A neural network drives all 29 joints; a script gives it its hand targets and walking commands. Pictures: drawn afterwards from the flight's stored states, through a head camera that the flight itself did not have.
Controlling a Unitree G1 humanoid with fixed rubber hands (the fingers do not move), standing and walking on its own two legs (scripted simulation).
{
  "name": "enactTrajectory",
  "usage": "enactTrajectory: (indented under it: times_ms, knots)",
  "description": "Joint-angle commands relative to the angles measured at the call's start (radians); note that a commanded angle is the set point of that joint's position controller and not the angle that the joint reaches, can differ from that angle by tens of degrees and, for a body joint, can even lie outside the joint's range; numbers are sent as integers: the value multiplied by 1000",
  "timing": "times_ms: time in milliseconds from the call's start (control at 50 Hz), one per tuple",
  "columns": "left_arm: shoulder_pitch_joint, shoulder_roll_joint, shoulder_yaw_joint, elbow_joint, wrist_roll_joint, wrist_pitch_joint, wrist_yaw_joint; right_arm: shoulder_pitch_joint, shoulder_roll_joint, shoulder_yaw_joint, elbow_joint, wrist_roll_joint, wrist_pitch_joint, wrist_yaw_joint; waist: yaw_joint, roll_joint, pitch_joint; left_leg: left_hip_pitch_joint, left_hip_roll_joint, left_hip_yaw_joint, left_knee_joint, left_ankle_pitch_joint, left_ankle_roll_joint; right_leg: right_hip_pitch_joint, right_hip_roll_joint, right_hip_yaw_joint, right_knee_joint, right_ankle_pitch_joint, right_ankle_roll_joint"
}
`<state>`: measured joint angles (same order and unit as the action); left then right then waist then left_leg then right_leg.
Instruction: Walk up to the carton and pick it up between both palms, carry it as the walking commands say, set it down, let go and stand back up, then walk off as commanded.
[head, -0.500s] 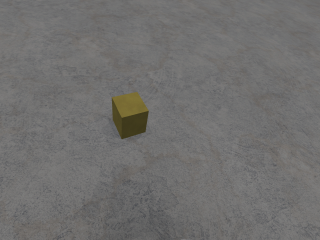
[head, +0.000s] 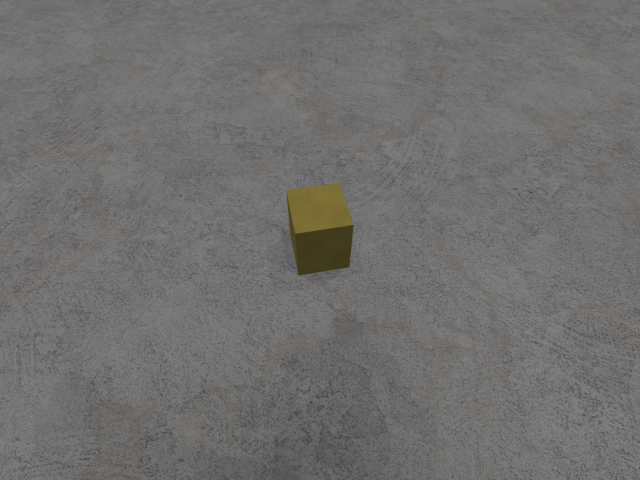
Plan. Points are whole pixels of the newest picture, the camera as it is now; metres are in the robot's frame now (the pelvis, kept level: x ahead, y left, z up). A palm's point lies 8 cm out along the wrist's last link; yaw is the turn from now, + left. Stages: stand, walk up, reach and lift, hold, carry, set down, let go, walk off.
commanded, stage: walk up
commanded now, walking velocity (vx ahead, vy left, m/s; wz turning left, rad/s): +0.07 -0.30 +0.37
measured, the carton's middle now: (318, 230) +1.04 +0.00 -0.65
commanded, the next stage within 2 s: none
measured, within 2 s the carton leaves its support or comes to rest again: neither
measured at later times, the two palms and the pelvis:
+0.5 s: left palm out of the picture +0.15 +0.10 -0.14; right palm out of the picture +0.12 -0.45 -0.14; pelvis +0.10 -0.17 -0.02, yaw +7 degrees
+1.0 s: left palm (301, 458) +0.19 +0.03 -0.15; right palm (488, 235) +0.58 -0.34 -0.13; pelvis +0.35 -0.17 -0.03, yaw +9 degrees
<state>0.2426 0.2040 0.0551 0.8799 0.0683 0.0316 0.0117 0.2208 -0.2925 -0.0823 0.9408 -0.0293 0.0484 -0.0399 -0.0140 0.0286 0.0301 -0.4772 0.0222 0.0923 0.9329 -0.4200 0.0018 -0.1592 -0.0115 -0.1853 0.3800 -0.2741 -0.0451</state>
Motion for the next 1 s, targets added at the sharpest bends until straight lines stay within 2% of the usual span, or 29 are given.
enactTrajectory:
  times_ms: [0,40,80,100,120,140,160,180,200,240,300,320,360,400,420,440,460,480,500,520,580,620,760,820,880,920,940,960,980]
  knots:
    - [89,74,14,41,4,-2,8,28,21,12,-39,9,-5,-12,3,-236,-6,37,-13,17,-172,20,32,67,-208,116,-33,651,-82]
    - [102,74,16,73,7,2,7,44,26,12,-31,16,-12,-23,-12,-217,-26,118,-16,27,-286,75,39,79,-208,125,3,693,-72]
    - [91,77,16,90,-6,-2,8,123,-3,0,-7,18,-27,-35,-73,-156,-52,353,19,-1,-503,274,52,-33,-179,100,101,672,-8]
    - [80,84,6,72,-18,-10,9,193,-60,-13,3,14,-38,-39,-118,-55,-110,573,174,-156,-588,364,81,-174,-171,95,230,525,39]
    - [123,72,-5,31,-16,-10,9,196,-193,-38,-12,23,-34,-45,-116,243,-136,747,530,-575,-588,765,221,-419,-24,60,485,-206,90]
    - [62,118,29,33,11,14,10,194,-211,-48,18,22,-15,-55,-121,147,-128,650,578,-595,-597,817,308,-472,-9,163,699,-315,109]
    - [43,123,27,28,9,24,4,148,-169,-48,12,22,-17,-57,-80,56,-64,529,517,-487,-608,750,267,-450,-45,227,767,-219,114]
    - [50,106,11,21,4,19,-13,85,-144,-49,2,23,-28,-45,-48,20,-39,459,446,-399,-656,515,209,-443,-82,258,752,-122,107]
    - [59,104,6,12,-6,16,-33,32,-123,-40,-11,21,-39,-34,-22,63,-2,416,383,-321,-700,369,168,-443,-94,248,705,-52,110]
    - [69,77,-3,28,-19,19,-60,-12,-92,-31,-14,5,-55,-15,2,123,35,338,274,-179,-709,390,129,-382,-77,188,589,28,124]
    - [3,49,2,26,-31,20,-66,64,-101,-23,16,-1,-67,-8,-24,127,20,346,270,-142,-666,565,139,-340,-56,118,452,28,119]
    - [-25,52,6,20,-34,19,-70,83,-118,-22,25,-3,-66,-5,-32,142,14,335,269,-143,-667,492,135,-321,-53,105,411,24,110]
    - [-67,61,11,7,-43,13,-89,89,-160,-35,29,-8,-64,4,-39,213,21,262,264,-172,-729,55,113,-260,-51,97,315,-4,99]
    - [-18,75,24,18,-50,-4,-101,6,-190,-50,17,0,-65,17,20,280,12,130,259,-184,-764,-170,89,-96,-48,75,260,-18,93]
    - [64,88,30,46,-53,-20,-98,-56,-189,-50,9,8,-67,25,81,254,-4,48,228,-154,-707,-261,84,27,-39,42,221,1,95]
    - [183,117,40,96,-55,-38,-85,-95,-160,-39,3,7,-68,33,146,136,-29,-44,156,-104,-574,-345,82,164,-20,-10,182,-49,99]
    - [363,153,55,169,-55,-60,-64,-107,-97,-19,-5,-2,-70,43,218,-97,-56,-177,58,-30,-265,-356,74,338,-61,22,107,-164,101]
    - [503,218,63,203,-32,-86,-39,-159,30,17,-48,-20,-82,49,271,-380,-34,-372,-2,-58,113,-303,57,390,-304,348,-23,-369,79]
    - [396,275,54,167,-35,-92,-28,-121,68,28,-111,-6,-91,50,171,-420,-1,-485,0,-152,270,-188,50,261,-465,797,-307,-593,-27]
    - [262,257,59,140,-44,-89,-29,-140,21,20,-124,-7,-96,56,123,-315,63,-496,79,-176,341,-85,43,155,-482,863,-384,-752,-101]
    - [73,142,40,73,-42,-114,-28,-40,-52,1,-62,-13,-99,85,15,-163,66,-229,136,-127,256,200,-1,27,-296,399,-277,-209,-44]
    - [144,100,23,104,-44,-132,-29,-48,-21,2,-58,-11,-83,97,9,-167,57,-198,111,-90,202,246,-17,46,-256,284,-251,12,-21]
    - [324,114,17,144,-36,-147,-6,-316,42,18,-142,10,-67,107,95,-121,106,-267,54,-9,-115,293,-17,221,-313,210,-199,504,-45]
    - [341,115,19,155,-37,-138,3,-377,62,29,-166,15,-72,114,109,-177,99,-218,24,25,-231,298,4,249,-297,142,-163,610,-40]
    - [329,123,14,157,-44,-126,11,-340,65,32,-159,9,-72,109,79,-204,63,-22,-40,84,-324,260,41,205,-267,62,-59,884,-19]
    - [335,146,12,158,-51,-122,19,-168,30,16,-115,6,-78,94,17,-189,-35,177,-80,111,-385,244,65,186,-261,50,163,1040,-9]
    - [315,147,9,151,-57,-119,19,-30,-1,3,-70,1,-86,84,-35,-165,-96,363,-79,110,-464,293,82,104,-235,42,341,993,9]
    - [296,116,-3,126,-58,-122,15,111,-65,-15,-38,-15,-97,71,-84,-105,-185,632,75,-60,-448,322,130,-114,-208,69,577,667,31]
    - [346,29,-31,89,-67,-121,7,198,-149,-23,-19,-16,-96,56,-87,178,-306,842,414,-538,-509,575,298,-402,-33,82,979,-259,68]
